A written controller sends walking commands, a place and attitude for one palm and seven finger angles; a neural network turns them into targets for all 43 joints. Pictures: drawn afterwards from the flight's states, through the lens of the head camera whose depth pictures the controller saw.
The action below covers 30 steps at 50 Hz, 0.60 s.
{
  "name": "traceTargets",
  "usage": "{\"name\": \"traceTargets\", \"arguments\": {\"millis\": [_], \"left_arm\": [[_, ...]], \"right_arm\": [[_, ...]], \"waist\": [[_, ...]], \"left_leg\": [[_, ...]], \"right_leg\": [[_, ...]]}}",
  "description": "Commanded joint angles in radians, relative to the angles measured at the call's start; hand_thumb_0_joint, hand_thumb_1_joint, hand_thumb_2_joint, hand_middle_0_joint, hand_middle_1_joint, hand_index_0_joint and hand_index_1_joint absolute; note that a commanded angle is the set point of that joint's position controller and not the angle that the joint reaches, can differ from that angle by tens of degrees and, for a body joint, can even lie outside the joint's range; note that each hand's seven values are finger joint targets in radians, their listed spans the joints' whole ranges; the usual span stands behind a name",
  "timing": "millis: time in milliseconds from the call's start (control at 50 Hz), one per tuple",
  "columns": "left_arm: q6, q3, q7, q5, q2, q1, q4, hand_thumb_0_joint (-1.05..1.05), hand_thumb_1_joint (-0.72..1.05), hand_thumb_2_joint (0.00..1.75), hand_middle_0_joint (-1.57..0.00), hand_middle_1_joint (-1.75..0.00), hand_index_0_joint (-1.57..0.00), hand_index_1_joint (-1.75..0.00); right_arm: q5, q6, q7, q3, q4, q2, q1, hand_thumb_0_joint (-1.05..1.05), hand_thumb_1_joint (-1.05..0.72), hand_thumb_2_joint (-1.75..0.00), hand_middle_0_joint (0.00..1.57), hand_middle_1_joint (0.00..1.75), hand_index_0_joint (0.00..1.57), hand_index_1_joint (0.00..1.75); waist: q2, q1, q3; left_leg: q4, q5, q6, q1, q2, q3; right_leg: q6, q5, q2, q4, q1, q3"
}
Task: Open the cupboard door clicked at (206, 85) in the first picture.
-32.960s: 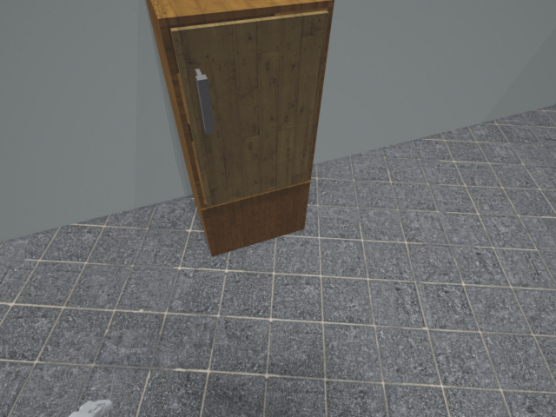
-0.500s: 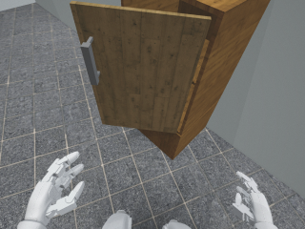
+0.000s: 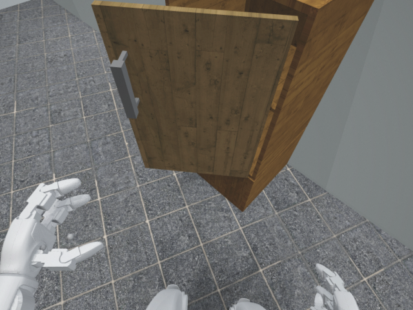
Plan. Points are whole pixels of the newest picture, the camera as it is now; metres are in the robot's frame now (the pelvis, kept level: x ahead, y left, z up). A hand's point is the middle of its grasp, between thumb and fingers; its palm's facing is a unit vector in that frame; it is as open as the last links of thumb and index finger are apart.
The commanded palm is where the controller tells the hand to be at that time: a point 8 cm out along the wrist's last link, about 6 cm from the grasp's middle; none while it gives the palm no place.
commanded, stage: raise the hand with hooked fingers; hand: left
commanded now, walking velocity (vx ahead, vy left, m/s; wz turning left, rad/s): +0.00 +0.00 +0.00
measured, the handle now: (128, 86) +0.59 +0.22 +0.06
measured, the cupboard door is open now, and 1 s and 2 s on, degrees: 38 38 38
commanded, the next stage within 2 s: move the hooked fingers beside the handle in 1.18 s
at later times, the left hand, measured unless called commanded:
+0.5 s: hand (44, 220) +0.25 +0.29 +0.06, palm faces -0.03 -1.00 -0.04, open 13.9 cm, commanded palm +0.23 +0.34 +0.08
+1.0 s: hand (48, 198) +0.28 +0.28 +0.08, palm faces -0.01 -1.00 -0.02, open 14.0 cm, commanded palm +0.25 +0.33 +0.08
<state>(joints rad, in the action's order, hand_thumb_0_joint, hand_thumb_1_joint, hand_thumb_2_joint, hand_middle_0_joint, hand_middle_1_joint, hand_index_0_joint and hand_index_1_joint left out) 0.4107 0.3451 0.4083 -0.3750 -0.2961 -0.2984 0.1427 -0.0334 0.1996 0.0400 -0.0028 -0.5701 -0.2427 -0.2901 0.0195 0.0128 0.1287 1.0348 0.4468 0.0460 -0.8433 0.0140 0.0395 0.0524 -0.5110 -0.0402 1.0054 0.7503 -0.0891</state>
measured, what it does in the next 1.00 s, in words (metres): stands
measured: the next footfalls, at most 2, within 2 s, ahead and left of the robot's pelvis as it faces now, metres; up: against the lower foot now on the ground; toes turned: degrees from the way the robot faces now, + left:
none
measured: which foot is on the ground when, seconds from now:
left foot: down 0.00-1.00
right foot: down 0.00-1.00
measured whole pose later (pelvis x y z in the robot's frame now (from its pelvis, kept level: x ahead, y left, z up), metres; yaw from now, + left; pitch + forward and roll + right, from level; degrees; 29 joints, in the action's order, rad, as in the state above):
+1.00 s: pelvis +0.00 +0.01 +0.02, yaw +0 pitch +12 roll -3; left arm 0.30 0.43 0.54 -0.37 -0.43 0.02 0.43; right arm -0.05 0.17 0.05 0.04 -0.54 -0.29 -0.30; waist 0.01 0.02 0.09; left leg 0.94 0.40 0.06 -0.74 0.01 0.03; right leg 0.04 -0.45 -0.04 0.88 0.64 -0.09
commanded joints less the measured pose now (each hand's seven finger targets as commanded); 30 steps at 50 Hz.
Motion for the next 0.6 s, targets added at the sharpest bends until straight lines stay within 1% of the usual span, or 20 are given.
{"name": "traceTargets", "arguments": {"millis": [0,20,40,80,100,120,140,200,260,280,300,320,340,360,380,420,460,500,520,580], "left_arm": [[0.064,-0.006,0.048,0.010,-0.147,0.119,-0.103,0.00,-0.20,0.43,-0.28,-1.00,-0.28,-1.00],[0.055,0.003,0.062,0.002,-0.172,0.149,-0.119,0.00,-0.22,0.42,-0.28,-1.02,-0.28,-1.02],[0.054,0.023,0.068,-0.002,-0.207,0.167,-0.162,0.00,-0.24,0.41,-0.28,-1.03,-0.28,-1.03],[0.052,0.067,0.058,-0.006,-0.262,0.178,-0.232,0.00,-0.29,0.39,-0.29,-1.07,-0.29,-1.07],[0.052,0.083,0.047,-0.008,-0.277,0.186,-0.259,0.00,-0.31,0.38,-0.29,-1.08,-0.29,-1.08],[0.052,0.119,0.030,-0.009,-0.319,0.202,-0.269,0.00,-0.34,0.37,-0.29,-1.10,-0.29,-1.10],[0.058,0.117,0.016,-0.013,-0.300,0.194,-0.294,0.00,-0.36,0.36,-0.29,-1.11,-0.29,-1.11],[0.041,0.100,-0.020,-0.012,-0.253,0.172,-0.209,0.00,-0.43,0.33,-0.29,-1.15,-0.29,-1.15],[-0.019,0.068,0.000,0.000,-0.233,0.206,-0.093,0.00,-0.50,0.30,-0.30,-1.20,-0.30,-1.20],[-0.043,0.055,0.015,0.005,-0.230,0.217,-0.060,0.00,-0.50,0.30,-0.30,-1.20,-0.30,-1.20],[-0.067,0.046,0.030,0.010,-0.234,0.238,-0.038,0.00,-0.50,0.30,-0.30,-1.20,-0.30,-1.20],[-0.086,0.031,0.048,0.012,-0.232,0.276,-0.024,0.00,-0.50,0.30,-0.30,-1.20,-0.30,-1.20],[-0.098,0.037,0.062,0.015,-0.249,0.304,-0.021,0.00,-0.50,0.30,-0.30,-1.20,-0.30,-1.20],[-0.101,0.045,0.071,0.012,-0.265,0.332,-0.039,0.00,-0.50,0.30,-0.30,-1.20,-0.30,-1.20],[-0.098,0.058,0.074,0.012,-0.282,0.360,-0.056,0.00,-0.50,0.30,-0.30,-1.20,-0.30,-1.20],[-0.078,0.102,0.073,0.004,-0.336,0.424,-0.079,0.00,-0.50,0.30,-0.30,-1.20,-0.30,-1.20],[-0.043,0.128,0.067,0.001,-0.359,0.451,-0.095,0.00,-0.50,0.30,-0.30,-1.20,-0.30,-1.20],[-0.018,0.146,0.061,-0.003,-0.369,0.465,-0.077,0.00,-0.50,0.30,-0.30,-1.20,-0.30,-1.20],[-0.017,0.167,0.063,-0.004,-0.396,0.479,-0.049,0.00,-0.50,0.30,-0.30,-1.20,-0.30,-1.20],[-0.039,0.156,0.093,-0.007,-0.382,0.485,0.040,0.00,-0.50,0.30,-0.30,-1.20,-0.30,-1.20]], "right_arm": [[-0.010,0.061,0.016,-0.059,0.148,-0.169,0.056,0.00,-0.90,-0.90,0.20,0.30,0.20,0.30],[-0.011,0.063,0.019,-0.058,0.155,-0.175,0.052,0.00,-0.90,-0.90,0.20,0.30,0.20,0.30],[-0.014,0.066,0.022,-0.058,0.163,-0.179,0.048,0.00,-0.90,-0.90,0.20,0.30,0.20,0.30],[-0.015,0.071,0.027,-0.057,0.171,-0.180,0.044,0.00,-0.90,-0.90,0.20,0.30,0.20,0.30],[-0.013,0.073,0.029,-0.053,0.174,-0.178,0.046,0.00,-0.90,-0.90,0.20,0.30,0.20,0.30],[-0.011,0.072,0.031,-0.051,0.168,-0.180,0.043,0.00,-0.90,-0.90,0.20,0.30,0.20,0.30],[-0.009,0.072,0.029,-0.046,0.171,-0.172,0.050,0.00,-0.90,-0.90,0.20,0.30,0.20,0.30],[-0.010,0.059,0.025,-0.039,0.163,-0.169,0.056,0.00,-0.90,-0.90,0.20,0.30,0.20,0.30],[-0.014,0.037,0.023,-0.038,0.169,-0.186,0.044,0.00,-0.90,-0.90,0.20,0.30,0.20,0.30],[-0.016,0.032,0.025,-0.036,0.175,-0.189,0.045,0.00,-0.90,-0.90,0.20,0.30,0.20,0.30],[-0.018,0.029,0.026,-0.034,0.181,-0.193,0.042,0.00,-0.90,-0.90,0.20,0.30,0.20,0.30],[-0.021,0.027,0.028,-0.031,0.186,-0.196,0.039,0.00,-0.90,-0.90,0.20,0.30,0.20,0.30],[-0.023,0.026,0.030,-0.032,0.191,-0.198,0.036,0.00,-0.90,-0.90,0.20,0.30,0.20,0.30],[-0.022,0.029,0.032,-0.032,0.192,-0.200,0.041,0.00,-0.90,-0.90,0.20,0.30,0.20,0.30],[-0.021,0.030,0.035,-0.033,0.196,-0.201,0.035,0.00,-0.90,-0.90,0.20,0.30,0.20,0.30],[-0.015,0.032,0.038,-0.029,0.191,-0.203,0.038,0.00,-0.90,-0.90,0.20,0.30,0.20,0.30],[-0.012,0.036,0.038,-0.026,0.184,-0.198,0.038,0.00,-0.90,-0.90,0.20,0.30,0.20,0.30],[-0.009,0.038,0.039,-0.024,0.174,-0.198,0.035,0.00,-0.90,-0.90,0.20,0.30,0.20,0.30],[-0.007,0.035,0.039,-0.022,0.167,-0.201,0.031,0.00,-0.90,-0.90,0.20,0.30,0.20,0.30],[-0.013,0.029,0.041,-0.021,0.157,-0.201,0.031,0.00,-0.90,-0.90,0.20,0.30,0.20,0.30]], "waist": [[0.022,0.019,0.187],[0.038,0.016,0.194],[0.067,0.004,0.248],[0.086,-0.008,0.309],[0.108,-0.016,0.321],[0.112,-0.023,0.313],[0.150,-0.034,0.318],[0.145,-0.021,0.205],[0.096,0.001,0.144],[0.098,0.003,0.129],[0.086,0.007,0.125],[0.098,0.008,0.122],[0.078,0.012,0.136],[0.103,0.004,0.161],[0.076,0.011,0.180],[0.100,0.002,0.192],[0.122,-0.004,0.215],[0.122,-0.004,0.209],[0.128,-0.010,0.203],[0.123,-0.005,0.189]], "left_leg": [[-0.110,-0.194,-0.010,0.187,0.000,-0.097],[-0.115,-0.199,-0.010,0.207,0.002,-0.102],[-0.134,-0.205,-0.012,0.248,0.003,-0.105],[-0.161,-0.243,-0.014,0.320,0.008,-0.117],[-0.172,-0.259,-0.019,0.344,0.010,-0.124],[-0.177,-0.288,-0.029,0.364,0.015,-0.137],[-0.192,-0.304,-0.039,0.389,0.016,-0.140],[-0.232,-0.242,-0.056,0.376,0.026,-0.166],[-0.256,-0.165,-0.057,0.342,0.027,-0.175],[-0.263,-0.148,-0.054,0.332,0.024,-0.172],[-0.270,-0.125,-0.051,0.324,0.023,-0.173],[-0.276,-0.132,-0.055,0.335,0.022,-0.180],[-0.281,-0.127,-0.053,0.348,0.023,-0.179],[-0.283,-0.135,-0.055,0.367,0.021,-0.182],[-0.284,-0.139,-0.053,0.387,0.024,-0.188],[-0.285,-0.140,-0.057,0.409,0.021,-0.191],[-0.294,-0.163,-0.067,0.452,0.024,-0.200],[-0.301,-0.173,-0.073,0.466,0.028,-0.208],[-0.296,-0.178,-0.071,0.451,0.023,-0.202],[-0.298,-0.165,-0.058,0.426,0.018,-0.183]], "right_leg": [[-0.040,0.182,0.008,-0.132,0.011,0.062],[-0.033,0.182,0.004,-0.133,0.003,0.063],[-0.029,0.178,0.006,-0.138,-0.018,0.060],[-0.024,0.196,0.002,-0.143,-0.043,0.048],[-0.021,0.198,0.001,-0.140,-0.047,0.042],[-0.012,0.211,-0.007,-0.131,-0.042,0.035],[-0.011,0.207,-0.005,-0.129,-0.039,0.027],[-0.013,0.170,-0.008,-0.141,-0.005,0.005],[-0.018,0.147,-0.009,-0.160,0.010,-0.002],[-0.018,0.145,-0.008,-0.171,0.006,0.000],[-0.019,0.140,-0.006,-0.180,0.000,0.001],[-0.014,0.145,-0.009,-0.180,-0.003,0.002],[-0.017,0.145,-0.008,-0.190,-0.008,0.003],[-0.014,0.147,-0.008,-0.192,-0.018,0.006],[-0.017,0.150,-0.009,-0.195,-0.018,0.006],[-0.009,0.150,-0.014,-0.195,-0.026,0.013],[-0.007,0.149,-0.015,-0.193,-0.019,0.013],[-0.008,0.151,-0.014,-0.193,-0.014,0.012],[-0.003,0.156,-0.016,-0.195,-0.030,0.016],[-0.008,0.158,-0.010,-0.214,-0.049,0.016]]}}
